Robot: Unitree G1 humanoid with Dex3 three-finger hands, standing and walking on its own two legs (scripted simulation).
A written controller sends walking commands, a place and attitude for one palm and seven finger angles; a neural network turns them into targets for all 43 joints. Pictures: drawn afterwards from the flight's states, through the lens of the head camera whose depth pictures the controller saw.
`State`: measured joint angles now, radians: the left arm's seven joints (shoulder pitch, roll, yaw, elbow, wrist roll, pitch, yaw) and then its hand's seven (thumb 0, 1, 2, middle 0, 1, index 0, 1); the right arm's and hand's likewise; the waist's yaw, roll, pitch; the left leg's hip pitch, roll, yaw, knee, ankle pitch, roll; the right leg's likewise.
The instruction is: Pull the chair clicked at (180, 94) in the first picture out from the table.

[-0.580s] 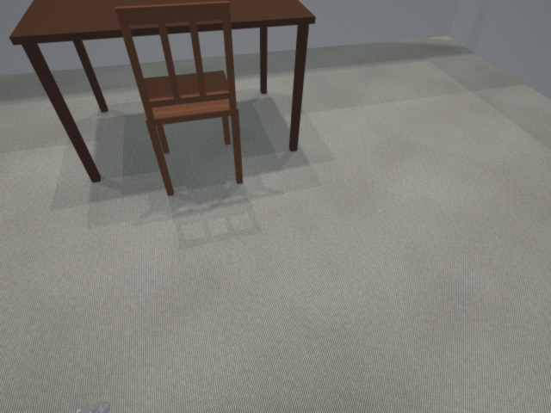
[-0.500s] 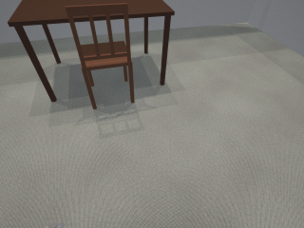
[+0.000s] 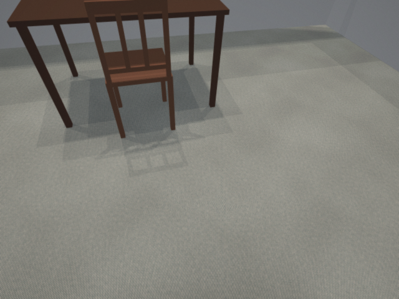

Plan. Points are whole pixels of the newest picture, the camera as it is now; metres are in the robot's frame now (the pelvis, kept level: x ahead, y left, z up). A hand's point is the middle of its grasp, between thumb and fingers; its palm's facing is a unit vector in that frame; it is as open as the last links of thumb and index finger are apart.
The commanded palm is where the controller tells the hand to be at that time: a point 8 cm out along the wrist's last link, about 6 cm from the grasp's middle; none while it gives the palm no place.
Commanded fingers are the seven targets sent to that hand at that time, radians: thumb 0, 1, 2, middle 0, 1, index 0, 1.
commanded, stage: stand and wait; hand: left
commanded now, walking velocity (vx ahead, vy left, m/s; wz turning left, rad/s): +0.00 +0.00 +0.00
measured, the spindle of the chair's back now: (123, 42) +1.30 +0.47 -0.10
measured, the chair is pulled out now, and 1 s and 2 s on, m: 0.00 0.00 0.00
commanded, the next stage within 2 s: look at it before walking up in 0.24 s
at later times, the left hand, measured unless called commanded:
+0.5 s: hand out of the picture +0.08 +0.24 -0.16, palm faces -0.03 -0.95 -0.32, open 7.4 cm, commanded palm none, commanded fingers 0.00 0.90 0.90 -0.20 -0.30 -0.20 -0.30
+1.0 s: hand out of the picture +0.08 +0.24 -0.16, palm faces -0.03 -0.95 -0.33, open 7.4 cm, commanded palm none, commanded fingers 0.00 0.90 0.90 -0.20 -0.30 -0.20 -0.30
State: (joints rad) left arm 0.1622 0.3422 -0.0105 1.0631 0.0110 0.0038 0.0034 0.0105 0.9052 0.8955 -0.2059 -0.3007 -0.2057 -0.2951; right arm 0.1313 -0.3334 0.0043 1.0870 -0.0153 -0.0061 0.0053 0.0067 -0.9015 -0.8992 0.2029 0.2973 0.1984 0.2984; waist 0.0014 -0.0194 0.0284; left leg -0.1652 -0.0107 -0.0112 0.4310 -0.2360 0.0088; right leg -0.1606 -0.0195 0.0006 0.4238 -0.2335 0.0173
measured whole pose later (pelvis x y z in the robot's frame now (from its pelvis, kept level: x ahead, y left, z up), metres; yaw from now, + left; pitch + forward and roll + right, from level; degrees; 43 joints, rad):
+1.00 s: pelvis +0.01 -0.01 +0.00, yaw +0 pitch -2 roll +0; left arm 0.15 0.34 -0.01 1.09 0.01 0.00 0.01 0.01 0.91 0.90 -0.21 -0.30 -0.21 -0.30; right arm 0.11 -0.33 0.01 1.12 -0.01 -0.01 0.00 0.01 -0.90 -0.90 0.20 0.30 0.20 0.30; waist 0.00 -0.01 0.03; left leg -0.13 0.00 -0.01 0.37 -0.21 0.00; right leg -0.13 -0.01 0.00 0.37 -0.21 0.01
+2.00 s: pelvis +0.37 +0.00 +0.00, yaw +6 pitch +0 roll -2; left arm 0.30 0.19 0.05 1.08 0.02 -0.07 0.02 -0.01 0.94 0.90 -0.20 -0.30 -0.20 -0.29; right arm 0.21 -0.17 -0.06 1.02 -0.03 -0.03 0.01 0.00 -0.91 -0.90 0.19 0.30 0.19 0.30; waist -0.02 0.01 0.00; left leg -0.57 0.15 0.06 0.94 -0.20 0.00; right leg -0.14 0.01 -0.21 0.42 -0.28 -0.05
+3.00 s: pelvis +0.68 +0.06 -0.02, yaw +13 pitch -1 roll -2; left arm 0.18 0.18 0.05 1.00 0.01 0.03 0.03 0.00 0.92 0.90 -0.20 -0.30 -0.20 -0.29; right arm 0.24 -0.16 -0.05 1.03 -0.03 0.01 0.00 0.01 -0.92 -0.90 0.20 0.30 0.19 0.30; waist -0.01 -0.03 0.03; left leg -0.31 0.05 0.09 0.66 -0.34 0.02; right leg -0.35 -0.12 -0.19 0.70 -0.38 0.03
